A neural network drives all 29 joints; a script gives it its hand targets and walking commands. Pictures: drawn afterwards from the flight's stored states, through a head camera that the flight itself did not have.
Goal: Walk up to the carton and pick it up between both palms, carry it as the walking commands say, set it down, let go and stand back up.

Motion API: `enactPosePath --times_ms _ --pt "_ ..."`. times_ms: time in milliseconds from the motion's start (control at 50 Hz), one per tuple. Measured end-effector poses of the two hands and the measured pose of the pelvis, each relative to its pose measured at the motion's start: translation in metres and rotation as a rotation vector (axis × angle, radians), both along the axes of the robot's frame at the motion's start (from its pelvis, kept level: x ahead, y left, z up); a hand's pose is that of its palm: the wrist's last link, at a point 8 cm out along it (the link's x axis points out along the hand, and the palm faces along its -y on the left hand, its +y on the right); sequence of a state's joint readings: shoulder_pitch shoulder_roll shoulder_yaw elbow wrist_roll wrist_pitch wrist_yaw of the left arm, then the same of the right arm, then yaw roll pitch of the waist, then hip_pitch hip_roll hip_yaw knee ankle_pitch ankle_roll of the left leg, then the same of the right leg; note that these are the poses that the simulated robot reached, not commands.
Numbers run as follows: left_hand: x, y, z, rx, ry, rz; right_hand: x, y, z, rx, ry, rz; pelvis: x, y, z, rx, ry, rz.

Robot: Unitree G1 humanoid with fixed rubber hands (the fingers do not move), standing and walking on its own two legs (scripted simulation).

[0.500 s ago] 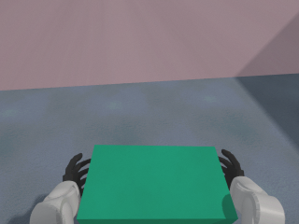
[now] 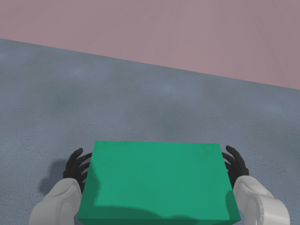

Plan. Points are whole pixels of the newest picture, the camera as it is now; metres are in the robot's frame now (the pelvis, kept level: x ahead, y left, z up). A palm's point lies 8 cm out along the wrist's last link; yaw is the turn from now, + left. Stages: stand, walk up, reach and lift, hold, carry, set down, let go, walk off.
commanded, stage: carry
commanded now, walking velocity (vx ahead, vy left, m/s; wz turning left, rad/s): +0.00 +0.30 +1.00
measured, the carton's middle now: (154, 194) +0.22 -0.01 +0.01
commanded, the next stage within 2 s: none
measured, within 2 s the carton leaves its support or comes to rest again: neither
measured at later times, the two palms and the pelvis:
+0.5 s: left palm out of the picture +0.06 +0.37 +0.07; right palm (136, 185) +0.22 +0.03 +0.06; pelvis -0.07 +0.12 +0.01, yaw +26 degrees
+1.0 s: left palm out of the picture -0.22 +0.55 +0.07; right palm out of the picture +0.07 +0.32 +0.06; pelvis -0.22 +0.27 +0.01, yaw +50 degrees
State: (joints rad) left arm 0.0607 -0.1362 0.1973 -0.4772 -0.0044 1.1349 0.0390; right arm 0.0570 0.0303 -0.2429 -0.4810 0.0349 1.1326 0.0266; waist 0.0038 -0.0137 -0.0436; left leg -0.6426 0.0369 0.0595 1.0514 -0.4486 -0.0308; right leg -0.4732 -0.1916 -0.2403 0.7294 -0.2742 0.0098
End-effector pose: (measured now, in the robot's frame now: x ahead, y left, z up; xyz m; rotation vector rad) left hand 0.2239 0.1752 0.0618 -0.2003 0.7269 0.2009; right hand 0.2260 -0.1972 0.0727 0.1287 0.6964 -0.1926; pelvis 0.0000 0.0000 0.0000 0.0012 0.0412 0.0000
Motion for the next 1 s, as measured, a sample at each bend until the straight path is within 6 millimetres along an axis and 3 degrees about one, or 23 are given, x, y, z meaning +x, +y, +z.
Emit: enactPosePath --times_ms 140,260,420,500,600,680,760,880,940,1000 --pt "-0.027 0.064 0.004 0.002 -0.049 0.098 0.014 0.067 0.012 -0.03 -0.05 0.121 -0.011 0.041 -0.003 0.011 0.007 0.131" --pt "-0.065 0.125 -0.004 0.011 -0.022 0.198 0.014 0.134 0.0 -0.007 -0.02 0.212 -0.025 0.072 -0.006 0.005 0.019 0.194" --pt "-0.124 0.169 -0.004 0.04 0.005 0.345 0.001 0.191 -0.02 0.035 0.01 0.349 -0.052 0.103 -0.008 -0.017 0.011 0.354" --pt "-0.165 0.196 0.006 0.038 0.027 0.428 -0.009 0.231 -0.008 0.029 0.031 0.434 -0.068 0.122 0.006 0.003 0.015 0.451" --pt "-0.212 0.246 0.021 0.053 -0.025 0.522 -0.02 0.3 0.014 0.007 -0.031 0.557 -0.094 0.159 0.012 0.026 0.018 0.536" --pt "-0.252 0.297 0.018 0.067 -0.079 0.58 -0.039 0.365 0.019 0.002 -0.092 0.629 -0.122 0.199 -0.002 0.04 0.011 0.603" --pt "-0.302 0.338 0.002 0.036 -0.05 0.653 -0.069 0.421 0.008 0.006 -0.052 0.675 -0.147 0.221 -0.007 -0.003 0.007 0.658" --pt "-0.377 0.363 -0.013 -0.017 -0.005 0.796 -0.114 0.474 -0.009 -0.004 0.011 0.781 -0.184 0.247 -0.007 0.002 0.019 0.754" --pt "-0.408 0.37 -0.006 0.011 0.013 0.838 -0.134 0.494 -0.014 0.024 0.029 0.823 -0.202 0.259 -0.004 0.024 0.017 0.788" --pt "-0.441 0.379 0.01 0.026 0.051 0.883 -0.157 0.514 -0.012 0.025 0.07 0.879 -0.222 0.275 0.012 -0.005 -0.004 0.865"
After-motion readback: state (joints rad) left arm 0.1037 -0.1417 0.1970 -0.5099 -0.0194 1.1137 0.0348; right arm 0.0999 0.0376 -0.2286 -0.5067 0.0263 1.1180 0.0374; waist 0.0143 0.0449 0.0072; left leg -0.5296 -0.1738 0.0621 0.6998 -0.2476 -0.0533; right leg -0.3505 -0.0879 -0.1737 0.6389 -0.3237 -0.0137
